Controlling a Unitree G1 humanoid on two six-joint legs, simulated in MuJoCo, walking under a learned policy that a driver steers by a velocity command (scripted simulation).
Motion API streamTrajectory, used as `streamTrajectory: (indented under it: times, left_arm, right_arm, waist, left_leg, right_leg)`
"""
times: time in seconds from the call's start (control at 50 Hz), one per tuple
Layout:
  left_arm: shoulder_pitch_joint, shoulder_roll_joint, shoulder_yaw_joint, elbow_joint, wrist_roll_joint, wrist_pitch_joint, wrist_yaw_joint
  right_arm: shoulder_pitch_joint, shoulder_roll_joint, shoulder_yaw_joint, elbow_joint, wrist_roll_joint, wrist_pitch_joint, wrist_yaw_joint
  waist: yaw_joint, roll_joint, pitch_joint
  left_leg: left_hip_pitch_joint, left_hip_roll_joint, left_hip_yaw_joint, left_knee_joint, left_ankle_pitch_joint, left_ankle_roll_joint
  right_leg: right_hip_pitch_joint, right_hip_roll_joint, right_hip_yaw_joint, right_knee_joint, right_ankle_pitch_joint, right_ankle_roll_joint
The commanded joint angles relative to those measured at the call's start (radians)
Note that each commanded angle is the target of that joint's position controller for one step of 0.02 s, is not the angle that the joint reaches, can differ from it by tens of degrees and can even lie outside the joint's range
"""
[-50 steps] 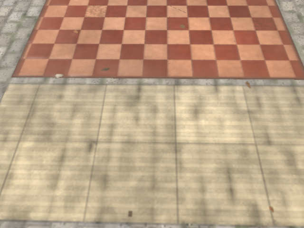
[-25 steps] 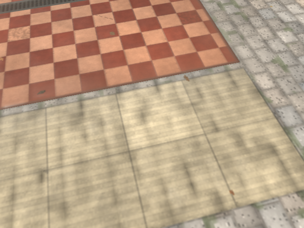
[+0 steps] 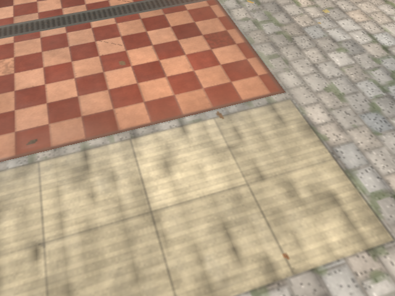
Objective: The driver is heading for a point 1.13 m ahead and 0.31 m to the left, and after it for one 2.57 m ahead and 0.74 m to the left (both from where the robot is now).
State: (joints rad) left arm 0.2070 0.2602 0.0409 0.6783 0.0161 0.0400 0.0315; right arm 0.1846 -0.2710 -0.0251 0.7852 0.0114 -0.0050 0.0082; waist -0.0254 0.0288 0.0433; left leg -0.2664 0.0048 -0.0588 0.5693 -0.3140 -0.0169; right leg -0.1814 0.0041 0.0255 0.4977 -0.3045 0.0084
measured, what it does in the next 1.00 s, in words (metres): walks ahead, turning left: left foot, then right foot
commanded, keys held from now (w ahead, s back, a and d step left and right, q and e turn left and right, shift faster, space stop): w+q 0.22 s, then q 0.54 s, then w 0.18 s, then w+e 0.06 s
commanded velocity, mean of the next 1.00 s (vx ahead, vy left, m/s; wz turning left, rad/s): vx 0.18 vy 0.00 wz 0.45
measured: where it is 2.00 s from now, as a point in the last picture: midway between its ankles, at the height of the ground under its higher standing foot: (125, 227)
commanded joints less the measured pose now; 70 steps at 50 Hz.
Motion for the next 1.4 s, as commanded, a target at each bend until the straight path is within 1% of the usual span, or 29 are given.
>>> streamTrajectory:
  times: [0.02,0.06,0.14,0.22,0.26,0.28,0.3,0.32,0.34,0.38,0.44,0.48,0.66,0.74,0.76,0.78,0.8,0.82,0.86,0.92,1.0,1.08,1.12,1.14,1.16,1.18,1.2,1.26,1.4]
  left_arm:
    - [0.090,0.217,0.068,-0.045,-0.006,-0.032,0.015]
    - [0.112,0.193,0.061,-0.029,-0.012,-0.066,0.020]
    - [0.023,0.193,0.067,-0.042,-0.026,-0.089,0.010]
    - [-0.006,0.219,0.079,-0.036,-0.045,-0.091,-0.019]
    - [0.014,0.174,0.063,-0.029,-0.032,-0.087,-0.024]
    - [0.006,0.119,0.045,-0.054,-0.003,-0.089,-0.023]
    - [-0.014,0.060,0.023,-0.133,0.007,-0.103,-0.011]
    - [-0.009,0.137,0.038,-0.119,-0.039,-0.114,-0.011]
    - [-0.026,0.175,0.046,-0.114,-0.053,-0.117,-0.015]
    - [-0.032,0.188,0.057,-0.087,-0.011,-0.113,-0.004]
    - [-0.010,0.149,0.052,-0.066,0.004,-0.095,-0.010]
    - [-0.026,0.126,0.043,-0.064,0.003,-0.087,-0.006]
    - [-0.225,0.120,0.034,-0.100,-0.015,-0.089,-0.030]
    - [-0.173,0.147,0.051,-0.084,-0.016,-0.113,-0.038]
    - [-0.130,0.157,0.057,-0.075,-0.010,-0.121,-0.034]
    - [-0.058,0.212,0.070,-0.072,0.004,-0.122,-0.027]
    - [-0.044,0.264,0.075,-0.070,0.019,-0.109,-0.022]
    - [0.014,0.214,0.071,-0.043,-0.003,-0.102,-0.028]
    - [-0.017,0.141,0.049,-0.045,-0.023,-0.101,-0.030]
    - [-0.025,0.146,0.042,-0.025,-0.016,-0.102,-0.025]
    - [-0.007,0.182,0.049,-0.011,-0.030,-0.106,-0.024]
    - [0.021,0.218,0.056,0.000,-0.049,-0.092,-0.036]
    - [0.039,0.187,0.045,0.004,-0.049,-0.087,-0.037]
    - [0.028,0.138,0.030,-0.001,-0.043,-0.092,-0.039]
    - [-0.007,0.043,0.001,-0.023,-0.030,-0.100,-0.045]
    - [-0.010,0.048,0.002,-0.075,-0.053,-0.114,-0.037]
    - [0.002,0.141,0.029,-0.064,-0.061,-0.117,-0.031]
    - [0.035,0.142,0.043,-0.023,-0.049,-0.104,-0.040]
    - [-0.083,0.058,0.015,-0.070,-0.039,-0.093,-0.068]
  right_arm:
    - [-0.123,-0.131,-0.042,-0.115,0.016,-0.007,-0.007]
    - [-0.130,-0.125,-0.052,-0.136,0.033,-0.010,0.000]
    - [-0.094,-0.087,-0.037,-0.122,0.016,-0.019,0.031]
    - [0.018,-0.102,-0.041,-0.095,0.017,-0.014,0.046]
    - [0.153,-0.164,-0.078,-0.059,0.013,-0.007,0.032]
    - [0.244,-0.265,-0.111,-0.060,0.020,-0.006,0.015]
    - [0.237,-0.387,-0.118,-0.111,-0.007,-0.026,0.017]
    - [0.199,-0.316,-0.101,-0.130,-0.016,-0.046,0.029]
    - [0.159,-0.255,-0.085,-0.135,-0.008,-0.058,0.028]
    - [0.078,-0.213,-0.071,-0.150,0.003,-0.050,0.016]
    - [0.047,-0.217,-0.069,-0.168,-0.019,-0.035,-0.014]
    - [0.067,-0.217,-0.072,-0.159,-0.007,-0.025,-0.029]
    - [0.096,-0.224,-0.084,-0.150,0.010,0.039,-0.059]
    - [0.035,-0.212,-0.081,-0.182,0.015,0.044,-0.058]
    - [0.003,-0.205,-0.078,-0.196,0.016,0.040,-0.058]
    - [0.015,-0.158,-0.062,-0.213,0.000,0.032,-0.055]
    - [0.143,-0.093,-0.042,-0.214,-0.017,0.028,-0.054]
    - [0.206,-0.166,-0.056,-0.195,-0.008,0.024,-0.049]
    - [0.107,-0.214,-0.074,-0.178,0.003,0.024,-0.043]
    - [0.046,-0.152,-0.055,-0.190,-0.003,0.009,-0.025]
    - [-0.011,-0.085,-0.025,-0.203,-0.011,-0.038,-0.009]
    - [-0.003,-0.108,-0.032,-0.191,0.002,-0.067,-0.001]
    - [0.058,-0.118,-0.044,-0.171,0.004,-0.070,-0.006]
    - [0.130,-0.134,-0.052,-0.163,0.004,-0.071,-0.016]
    - [0.259,-0.186,-0.065,-0.152,-0.011,-0.067,-0.030]
    - [0.290,-0.291,-0.096,-0.129,-0.029,-0.061,-0.022]
    - [0.253,-0.231,-0.084,-0.133,-0.024,-0.072,-0.017]
    - [0.149,-0.119,-0.052,-0.135,-0.013,-0.092,-0.014]
    - [0.135,-0.132,-0.060,-0.092,-0.021,-0.097,-0.019]
  waist:
    - [0.100,-0.266,0.030]
    - [0.090,-0.230,0.102]
    - [0.062,-0.152,0.046]
    - [0.007,-0.130,-0.003]
    - [-0.053,-0.038,-0.043]
    - [-0.084,0.180,-0.072]
    - [-0.044,0.362,-0.137]
    - [-0.050,0.203,-0.147]
    - [-0.032,0.145,-0.078]
    - [0.006,0.031,-0.035]
    - [0.037,0.050,-0.085]
    - [0.035,0.031,-0.102]
    - [-0.023,0.086,-0.083]
    - [0.017,0.123,-0.097]
    - [0.052,0.117,-0.114]
    - [0.066,0.024,-0.225]
    - [-0.009,-0.232,-0.279]
    - [-0.004,-0.272,-0.274]
    - [0.033,-0.139,-0.122]
    - [0.041,-0.170,-0.047]
    - [0.055,-0.174,-0.056]
    - [0.032,-0.162,-0.058]
    - [-0.011,-0.132,-0.073]
    - [-0.054,-0.121,-0.096]
    - [-0.112,0.016,-0.153]
    - [-0.097,0.232,-0.116]
    - [-0.085,0.162,-0.051]
    - [-0.028,0.111,0.030]
    - [-0.030,0.053,0.052]
  left_leg:
    - [-0.277,-0.010,0.068,0.282,-0.189,0.018]
    - [-0.462,0.057,-0.016,0.455,-0.236,0.045]
    - [-0.327,0.089,0.051,0.294,-0.088,0.042]
    - [-0.016,0.029,0.157,0.100,0.038,0.043]
    - [0.186,-0.047,0.178,0.022,0.039,0.073]
    - [0.298,0.096,-0.086,-0.104,0.121,0.143]
    - [0.376,0.339,-0.705,-0.316,0.092,0.356]
    - [0.359,0.389,-0.734,-0.370,0.028,0.402]
    - [0.306,0.357,-0.607,-0.331,0.061,0.368]
    - [0.191,0.262,-0.390,-0.279,0.278,0.272]
    - [0.121,0.186,-0.225,-0.266,0.672,0.256]
    - [0.142,0.165,-0.189,-0.244,0.758,0.250]
    - [0.196,0.152,-0.321,-0.145,0.626,0.209]
    - [0.201,0.108,-0.408,-0.058,0.595,0.171]
    - [0.161,0.067,-0.397,-0.008,0.579,0.139]
    - [0.081,0.017,-0.331,0.134,0.404,0.100]
    - [-0.175,-0.152,-0.203,0.349,-0.293,0.039]
    - [-0.303,-0.112,-0.158,0.519,-0.404,0.002]
    - [-0.378,-0.042,-0.115,0.594,-0.235,-0.031]
    - [-0.334,-0.003,-0.046,0.479,-0.122,-0.036]
    - [-0.186,0.011,0.030,0.218,-0.088,-0.012]
    - [0.006,-0.026,0.065,-0.042,0.071,0.006]
    - [0.186,-0.024,0.067,-0.142,0.148,0.026]
    - [0.316,0.034,0.018,-0.152,0.123,0.044]
    - [0.463,0.229,-0.195,-0.226,-0.033,0.099]
    - [0.436,0.408,-0.512,-0.358,-0.339,0.219]
    - [0.383,0.404,-0.546,-0.377,-0.425,0.254]
    - [0.341,0.302,-0.288,-0.400,-0.122,0.192]
    - [0.233,0.217,0.083,-0.435,0.350,0.167]
  right_leg:
    - [0.038,-0.311,0.355,-0.294,-0.400,-0.201]
    - [0.083,-0.385,0.422,-0.342,-0.378,-0.241]
    - [0.093,-0.291,0.162,-0.342,-0.111,-0.169]
    - [-0.057,-0.253,0.003,-0.248,-0.116,-0.145]
    - [-0.145,-0.199,-0.084,0.029,0.046,-0.094]
    - [-0.287,-0.115,-0.178,0.405,-0.015,-0.006]
    - [-0.568,0.065,-0.060,0.694,-0.368,0.057]
    - [-0.615,0.012,0.066,0.802,-0.343,0.044]
    - [-0.638,-0.029,0.064,0.792,-0.265,0.020]
    - [-0.560,-0.088,0.055,0.669,-0.118,0.008]
    - [-0.423,-0.051,0.027,0.594,0.027,0.042]
    - [-0.425,-0.026,0.024,0.507,0.074,0.064]
    - [-0.395,0.035,0.067,0.168,0.137,0.079]
    - [-0.238,0.060,0.054,-0.023,0.156,0.029]
    - [-0.115,0.040,0.053,-0.128,0.303,0.003]
    - [0.102,-0.116,0.168,-0.117,0.464,-0.065]
    - [0.333,-0.331,0.475,-0.111,0.622,-0.233]
    - [0.310,-0.425,0.669,-0.165,0.311,-0.320]
    - [0.196,-0.292,0.489,-0.222,-0.132,-0.245]
    - [0.062,-0.207,0.346,-0.298,-0.145,-0.201]
    - [-0.019,-0.180,0.267,-0.322,-0.015,-0.230]
    - [-0.097,-0.177,0.268,-0.287,-0.006,-0.226]
    - [-0.185,-0.146,0.274,-0.227,-0.065,-0.179]
    - [-0.275,-0.106,0.260,-0.147,-0.120,-0.134]
    - [-0.408,-0.014,0.167,0.121,-0.204,-0.063]
    - [-0.604,0.039,0.051,0.346,-0.276,-0.037]
    - [-0.654,-0.023,0.105,0.511,-0.244,-0.036]
    - [-0.696,-0.064,0.121,0.592,-0.019,-0.031]
    - [-0.587,-0.081,0.036,0.380,0.280,0.022]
